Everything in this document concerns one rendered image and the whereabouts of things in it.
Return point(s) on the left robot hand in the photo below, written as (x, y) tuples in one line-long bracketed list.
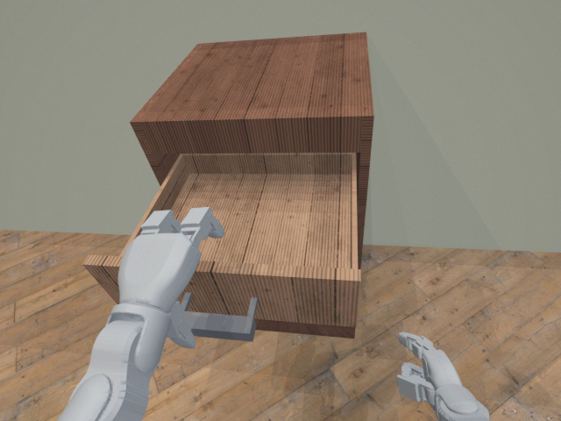
[(158, 265)]

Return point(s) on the cabinet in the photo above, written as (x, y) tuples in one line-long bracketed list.
[(310, 94)]

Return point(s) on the drawer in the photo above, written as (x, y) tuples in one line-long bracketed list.
[(291, 235)]

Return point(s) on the handle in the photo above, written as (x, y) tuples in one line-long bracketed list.
[(220, 326)]

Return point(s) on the right robot hand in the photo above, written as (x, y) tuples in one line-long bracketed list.
[(420, 383)]

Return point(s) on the right robot forearm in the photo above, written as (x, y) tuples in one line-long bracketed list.
[(456, 403)]

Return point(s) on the left robot forearm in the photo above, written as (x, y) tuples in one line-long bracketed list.
[(124, 357)]

